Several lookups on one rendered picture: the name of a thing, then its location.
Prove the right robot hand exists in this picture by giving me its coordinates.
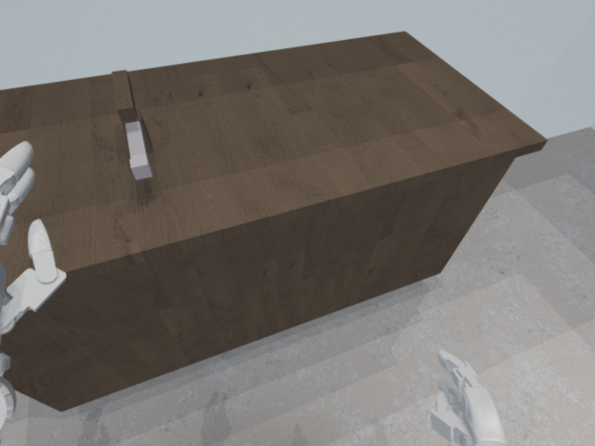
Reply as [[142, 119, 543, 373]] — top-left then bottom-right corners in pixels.
[[431, 349, 508, 446]]

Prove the tap lever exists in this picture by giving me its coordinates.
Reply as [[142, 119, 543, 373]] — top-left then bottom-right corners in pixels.
[[126, 121, 152, 180]]

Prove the counter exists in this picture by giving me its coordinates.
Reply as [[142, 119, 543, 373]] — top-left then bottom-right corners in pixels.
[[0, 31, 548, 412]]

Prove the left robot hand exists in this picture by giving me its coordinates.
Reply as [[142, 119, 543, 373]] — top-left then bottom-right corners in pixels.
[[0, 141, 66, 345]]

